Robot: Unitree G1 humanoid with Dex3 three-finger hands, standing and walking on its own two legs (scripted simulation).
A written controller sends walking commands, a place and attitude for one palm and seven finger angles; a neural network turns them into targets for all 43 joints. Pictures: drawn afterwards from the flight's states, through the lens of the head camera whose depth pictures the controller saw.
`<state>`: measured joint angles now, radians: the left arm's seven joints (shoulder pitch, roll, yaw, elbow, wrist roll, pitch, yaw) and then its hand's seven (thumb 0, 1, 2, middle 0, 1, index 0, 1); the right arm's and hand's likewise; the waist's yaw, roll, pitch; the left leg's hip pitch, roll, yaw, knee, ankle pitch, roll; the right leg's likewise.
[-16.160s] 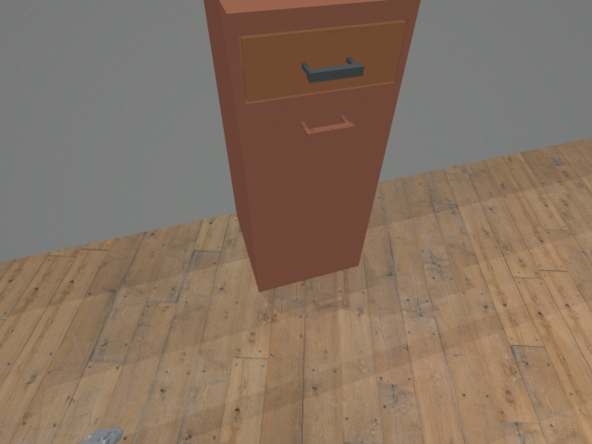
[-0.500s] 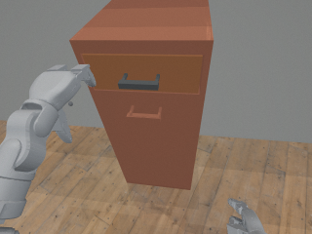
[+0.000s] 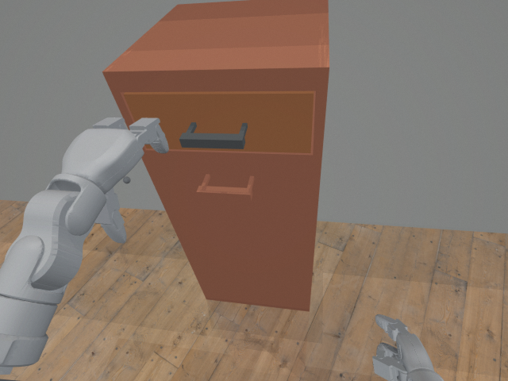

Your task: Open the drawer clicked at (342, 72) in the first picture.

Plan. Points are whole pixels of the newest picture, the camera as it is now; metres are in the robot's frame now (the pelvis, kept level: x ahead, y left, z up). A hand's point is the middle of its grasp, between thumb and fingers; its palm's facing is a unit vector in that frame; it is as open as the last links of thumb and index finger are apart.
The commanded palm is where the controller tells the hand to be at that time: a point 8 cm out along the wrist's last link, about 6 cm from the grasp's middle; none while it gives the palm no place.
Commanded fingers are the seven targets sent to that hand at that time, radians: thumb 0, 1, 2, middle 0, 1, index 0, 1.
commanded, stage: move the hooked fingers above the handle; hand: left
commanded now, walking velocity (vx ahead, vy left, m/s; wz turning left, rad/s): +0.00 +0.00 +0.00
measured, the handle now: (215, 134) +0.54 +0.15 +0.12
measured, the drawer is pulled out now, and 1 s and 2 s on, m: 0.00 0.00 0.00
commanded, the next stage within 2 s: none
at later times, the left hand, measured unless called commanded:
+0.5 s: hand (155, 151) +0.39 +0.20 +0.20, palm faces +0.13 -0.07 -0.99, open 13.8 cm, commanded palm +0.35 +0.22 +0.26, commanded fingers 0.00 -0.50 0.30 -0.30 -1.20 -0.30 -1.20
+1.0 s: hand (184, 121) +0.46 +0.18 +0.20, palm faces +0.19 -0.08 -0.98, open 13.8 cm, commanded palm +0.43 +0.19 +0.24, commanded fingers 0.00 -0.50 0.30 -0.30 -1.20 -0.30 -1.20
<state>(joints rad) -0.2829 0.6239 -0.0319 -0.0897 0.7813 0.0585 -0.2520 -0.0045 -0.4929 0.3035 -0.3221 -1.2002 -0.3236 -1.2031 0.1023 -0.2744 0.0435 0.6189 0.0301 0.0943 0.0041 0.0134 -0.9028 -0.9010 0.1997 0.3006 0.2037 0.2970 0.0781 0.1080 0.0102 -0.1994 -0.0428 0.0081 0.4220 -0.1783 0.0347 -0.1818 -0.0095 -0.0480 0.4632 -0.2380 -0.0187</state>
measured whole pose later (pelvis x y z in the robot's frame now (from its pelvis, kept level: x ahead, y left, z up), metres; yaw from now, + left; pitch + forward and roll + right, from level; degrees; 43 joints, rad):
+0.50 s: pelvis +0.02 -0.01 +0.00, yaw +0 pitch +0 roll +1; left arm -0.41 0.60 -0.03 0.06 0.78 -0.02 -0.17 0.00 -0.49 0.30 -0.33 -1.20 -0.33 -1.20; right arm 0.13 -0.29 0.01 0.64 0.03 0.12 0.00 0.01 -0.90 -0.90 0.20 0.30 0.20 0.30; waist 0.05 0.09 -0.01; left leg -0.23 -0.03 0.01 0.43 -0.21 0.02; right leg -0.21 0.01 -0.05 0.46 -0.27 -0.03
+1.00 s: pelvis +0.04 +0.01 +0.00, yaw -1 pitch +3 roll +1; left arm -0.70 0.49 -0.17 0.36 0.88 0.10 -0.04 0.00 -0.49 0.30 -0.32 -1.20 -0.33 -1.20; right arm 0.12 -0.24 0.04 0.67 0.04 0.15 0.01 0.01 -0.90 -0.90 0.20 0.30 0.20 0.30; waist 0.03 0.07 -0.04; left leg -0.27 -0.05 0.03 0.43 -0.23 0.04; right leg -0.26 -0.01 -0.02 0.48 -0.28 -0.01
